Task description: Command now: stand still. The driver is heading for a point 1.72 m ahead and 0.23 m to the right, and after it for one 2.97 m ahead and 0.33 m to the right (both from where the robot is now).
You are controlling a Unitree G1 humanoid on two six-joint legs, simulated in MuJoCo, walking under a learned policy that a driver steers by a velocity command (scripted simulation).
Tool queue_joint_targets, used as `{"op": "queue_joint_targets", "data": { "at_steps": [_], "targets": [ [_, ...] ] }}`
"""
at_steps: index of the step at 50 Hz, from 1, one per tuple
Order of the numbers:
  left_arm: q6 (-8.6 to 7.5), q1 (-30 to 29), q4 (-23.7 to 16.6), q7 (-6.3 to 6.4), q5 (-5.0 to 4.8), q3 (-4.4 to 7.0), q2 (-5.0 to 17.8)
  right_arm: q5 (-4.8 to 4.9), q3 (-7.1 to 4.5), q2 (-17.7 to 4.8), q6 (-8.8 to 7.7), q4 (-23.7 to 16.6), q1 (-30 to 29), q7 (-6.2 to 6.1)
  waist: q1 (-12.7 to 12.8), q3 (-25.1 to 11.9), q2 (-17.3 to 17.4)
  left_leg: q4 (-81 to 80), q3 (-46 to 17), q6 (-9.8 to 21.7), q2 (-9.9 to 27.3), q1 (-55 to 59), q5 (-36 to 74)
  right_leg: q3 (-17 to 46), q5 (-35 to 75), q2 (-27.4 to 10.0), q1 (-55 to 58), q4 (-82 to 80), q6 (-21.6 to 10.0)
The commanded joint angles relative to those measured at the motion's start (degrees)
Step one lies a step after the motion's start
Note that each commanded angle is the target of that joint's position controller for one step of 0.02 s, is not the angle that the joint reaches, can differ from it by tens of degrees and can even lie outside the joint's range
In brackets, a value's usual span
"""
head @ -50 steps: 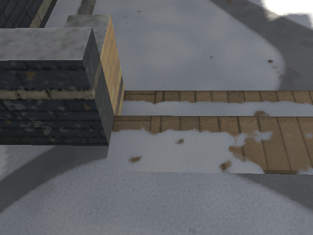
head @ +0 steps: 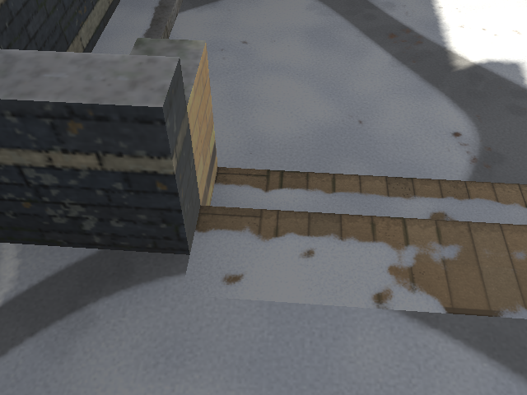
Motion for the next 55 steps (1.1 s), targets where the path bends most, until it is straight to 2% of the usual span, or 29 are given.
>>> {"op": "queue_joint_targets", "data": {
  "at_steps": [1, 19, 20, 22, 24, 25, 28, 29, 30, 31, 32, 33, 34, 35, 36, 37, 39, 41, 43, 44, 46, 48, 49, 50, 51, 52, 53, 54, 55],
  "targets": [
    [-0.47, 0.9, -1.2, 0.22, -0.02, 1.16, 6.3, 0.06, -1.15, -5.9, -0.49, -1.3, 1.5, -0.35, -0.2, -0.4, 0.3, -6.0, -0.3, 0.9, 0.9, -5.6, 5.2, 0.5, 8.8, -0.5, 3.8, -3.5, -1.6],
    [-0.32, 2.0, 2.7, 0.22, -0.14, 0.58, 4.4, 0.20, -0.63, -4.3, -0.43, 2.8, 5.5, -0.99, -0.2, 0.4, -0.1, -5.8, 1.0, 0.2, 0.4, -5.8, 4.6, 0.3, 7.1, 0.0, 2.5, -4.1, -2.3],
    [-0.28, 3.1, 3.4, 0.21, -0.17, 0.43, 3.7, 0.24, -0.49, -3.7, -0.36, 3.5, 6.7, -1.00, -0.2, -1.0, 0.0, -6.0, 1.6, 0.3, -0.2, -5.3, -1.6, -0.3, 0.1, 0.6, 3.0, -4.4, -2.4],
    [-0.33, 3.7, 3.5, 0.34, -0.75, 0.86, 4.8, 0.93, -0.97, -4.9, -0.25, 3.1, 6.1, -1.31, 0.0, 2.4, 0.2, -4.5, 2.0, 2.3, -1.1, -9.1, -20.0, -0.6, -22.2, 1.7, -1.5, -4.2, -4.0],
    [-1.53, 3.9, 2.9, 0.08, -1.00, 0.84, 4.9, 1.46, -0.94, -4.1, -1.27, 2.4, 6.3, -1.28, 0.0, 6.6, -0.9, -3.9, 0.4, 4.1, 0.2, -12.7, -25.4, 3.0, -29.5, -0.3, -5.1, -5.9, -6.0],
    [-2.56, 5.3, 3.1, 0.06, -1.22, 1.00, 5.2, 2.18, -1.14, -4.2, -1.95, 2.2, 6.3, -0.94, 0.4, 6.8, -1.0, -3.4, -0.3, 4.4, 0.9, -13.2, -22.5, 5.2, -28.6, -2.0, -4.3, -6.5, -7.0],
    [-4.47, 9.2, 3.8, -0.71, -1.69, 1.77, 7.1, 2.10, -0.85, -1.4, -3.71, 1.1, 4.9, 0.18, 1.2, 4.3, -6.3, 3.8, 2.7, 3.8, -0.8, -14.0, -13.4, 15.2, -29.6, -8.2, 0.0, -11.9, -11.0],
    [-4.72, 9.2, 3.6, -0.94, -1.83, 2.03, 8.0, 2.23, -0.64, -0.2, -4.17, 0.9, 5.4, 0.51, 0.5, 3.6, -9.2, 6.6, 4.5, 3.9, -1.5, -12.2, -9.9, 19.6, -30.6, -11.0, -0.5, -14.9, -12.6],
    [-4.83, 8.0, 3.0, -1.08, -1.93, 2.11, 8.3, 2.31, -0.65, -0.1, -4.53, 1.2, 6.2, 0.74, -0.5, 3.8, -10.1, 6.8, 4.6, 4.6, -1.4, -8.9, -8.2, 21.6, -30.1, -12.3, -3.0, -16.8, -13.2],
    [-4.84, 5.2, 1.8, -1.21, -2.07, 2.05, 8.2, 2.30, -0.76, -0.3, -4.78, 1.8, 7.8, 0.85, -2.2, 4.9, -9.5, 3.3, 4.0, 5.7, -1.1, -3.5, -7.6, 20.1, -28.1, -11.3, -7.6, -16.7, -12.5],
    [-4.87, 0.4, -0.2, -1.35, -2.11, 1.81, 7.8, 2.30, -1.01, -0.7, -4.89, 3.3, 12.0, 0.89, -5.1, 5.8, -8.0, -2.6, 2.6, 6.9, -0.4, 3.2, -6.9, 15.3, -23.9, -8.2, -12.9, -13.6, -10.6],
    [-5.33, -4.7, -2.4, -1.35, -2.20, 1.14, 5.1, 2.21, -1.88, -3.7, -5.04, 5.5, 17.8, 0.88, -7.6, 6.4, -1.7, -8.0, -4.4, 8.2, 3.3, 7.6, -9.3, 6.6, -16.2, -2.9, -17.6, -3.5, -7.2],
    [-6.62, -7.1, -4.5, -1.43, -1.83, 0.38, 1.7, 2.68, -3.72, -9.9, -5.22, 7.7, 24.7, 1.19, -9.0, 5.4, 12.9, -16.1, -20.1, 12.0, 12.0, 16.3, -9.4, -3.2, -7.4, 3.5, -26.0, 14.5, -3.6],
    [-8.04, -8.4, -6.2, -1.57, -1.19, 0.62, 3.4, 2.34, -4.26, -12.1, -5.41, 7.9, 27.1, 1.70, -9.7, 6.5, 16.7, -18.4, -32.7, 16.2, 21.1, 21.0, 0.2, -2.2, -15.7, 3.1, -36.7, 26.1, -3.5],
    [-8.79, -6.7, -5.7, -2.19, -1.58, 1.16, 4.9, 1.30, -3.24, -8.4, -5.56, 7.3, 24.4, 1.61, -6.9, 6.5, 9.8, -16.3, -30.7, 16.4, 21.6, 23.1, 5.3, 0.9, -15.6, -0.2, -41.2, 34.4, -4.8],
    [-9.21, -4.7, -5.1, -2.81, -2.37, 1.15, 4.5, 0.72, -2.79, -6.7, -5.53, 6.5, 22.6, 1.73, -5.5, 5.2, 7.4, -15.8, -26.2, 15.3, 20.1, 25.6, 9.3, 1.0, -12.2, -1.9, -44.1, 38.2, -6.1],
    [-9.48, -6.7, -6.0, -3.52, -2.10, 1.29, 3.9, 0.92, -1.94, -4.9, -4.46, 5.8, 20.2, 1.82, -4.6, 4.6, 4.8, -16.8, -17.4, 12.7, 18.2, 26.0, 18.5, -0.5, -7.1, -4.6, -46.3, 37.1, -6.9],
    [-9.27, -9.2, -7.4, -4.43, -1.74, 0.58, 1.1, 0.83, -1.10, -2.9, -3.26, 5.2, 19.3, 1.28, -4.4, 4.4, 5.6, -19.0, -10.8, 10.9, 14.6, 20.5, 21.1, -3.1, -1.9, -4.5, -41.0, 29.9, -5.5],
    [-8.90, -13.0, -9.6, -5.26, -0.96, -0.34, -0.6, 1.11, -1.03, -4.4, -2.97, 3.7, 16.2, 0.28, -3.8, 5.3, 5.6, -21.1, -5.2, 10.0, 11.2, 9.4, 18.7, -5.1, 6.2, -2.6, -30.0, 18.3, -3.4],
    [-8.53, -14.5, -10.4, -5.73, -0.83, -0.71, -0.8, 0.67, -1.45, -6.5, -2.95, 3.6, 16.1, 0.03, -3.5, 5.2, 7.8, -22.8, -3.6, 10.3, 10.5, 4.5, 16.4, -6.0, 9.3, -1.6, -23.2, 13.2, -2.9],
    [-7.78, -16.0, -11.7, -5.80, -1.15, -0.30, 1.9, 1.28, -2.31, -9.1, -3.31, 3.9, 17.2, -0.07, -2.9, 5.9, 8.6, -25.0, -3.9, 10.8, 12.5, 1.9, 15.6, -6.5, 11.8, -0.2, -16.4, 9.6, -3.2],
    [-7.59, -15.2, -12.5, -5.61, -1.38, 0.48, 4.8, 1.74, -2.72, -9.7, -3.39, 4.0, 16.8, -0.04, -0.7, 5.4, 8.6, -22.2, -3.3, 9.8, 14.4, 5.9, 24.5, -5.6, 12.1, 0.6, -13.6, 5.6, -5.0],
    [-7.55, -12.8, -12.2, -5.40, -1.30, 1.21, 6.4, 1.64, -2.96, -10.2, -3.11, 4.0, 16.3, -0.13, 1.3, 3.0, 8.5, -17.2, -2.1, 8.6, 14.6, 8.9, 34.9, -5.7, 11.0, 1.5, -10.6, 4.9, -6.0],
    [-7.39, -6.3, -10.5, -5.07, -1.33, 2.29, 8.1, 1.14, -3.10, -10.4, -2.52, 3.8, 15.8, -0.14, 4.8, -1.8, 8.3, -8.3, 0.0, 7.3, 13.6, 9.4, 45.5, -6.6, 9.7, 3.1, -2.7, 5.4, -7.2],
    [-6.98, 2.8, -7.7, -4.57, -1.68, 3.54, 10.2, 0.50, -2.85, -9.9, -2.04, 3.3, 15.8, -0.08, 8.9, -7.7, 7.4, 3.5, 1.6, 5.7, 11.3, 5.4, 48.6, -6.9, 8.7, 3.6, 9.6, 5.4, -8.5],
    [-6.77, 11.4, -6.2, -3.89, -1.16, 4.49, 14.5, -0.96, -1.68, -6.8, -2.11, 1.7, 16.9, -0.11, 11.4, -14.5, 0.2, 22.8, 2.6, 3.8, 7.9, -7.3, 30.8, 7.9, 1.7, -8.3, 25.1, 5.0, -11.8],
    [-7.13, 14.1, -4.9, -4.69, 0.37, 4.48, 18.1, 0.11, 0.90, 4.1, -3.50, 1.4, 25.8, 0.38, 5.3, -24.2, -19.0, 43.4, 0.0, 1.2, -3.6, -22.9, -13.4, 39.5, -12.7, -22.3, 36.6, -8.4, -21.3],
    [-7.56, 10.8, -5.0, -4.88, -0.02, 3.01, 12.1, 1.98, -0.57, -2.7, -5.13, 1.3, 20.6, 0.81, 6.4, -17.7, -12.9, 50.9, -5.1, 2.5, -0.9, -28.7, -13.9, 45.0, -17.4, -20.6, 30.2, -16.1, -19.2],
    [-8.00, 5.4, -5.6, -4.82, -0.36, 2.16, 9.4, 3.36, -1.62, -6.5, -5.79, -1.1, 13.1, 0.98, 5.2, -8.1, -8.6, 52.2, -3.0, 3.7, 2.4, -32.7, -8.7, 34.9, -12.7, -19.3, 21.5, -15.5, -16.7]
  ]
}}
Keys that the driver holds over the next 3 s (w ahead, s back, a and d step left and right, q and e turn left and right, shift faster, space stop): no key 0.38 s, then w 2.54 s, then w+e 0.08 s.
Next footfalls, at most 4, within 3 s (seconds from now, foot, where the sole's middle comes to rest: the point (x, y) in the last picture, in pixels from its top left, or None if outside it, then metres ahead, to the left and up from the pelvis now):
1.04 right None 0.39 -0.13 -0.77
1.58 left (240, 332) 0.68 0.10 -0.77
2.10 right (325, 250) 0.96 -0.16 -0.77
2.84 left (249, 188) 1.36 0.09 -0.93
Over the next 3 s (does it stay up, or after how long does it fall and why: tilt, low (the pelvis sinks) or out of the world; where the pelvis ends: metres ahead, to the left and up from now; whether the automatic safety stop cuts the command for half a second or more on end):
stays up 1.28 0.00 -0.18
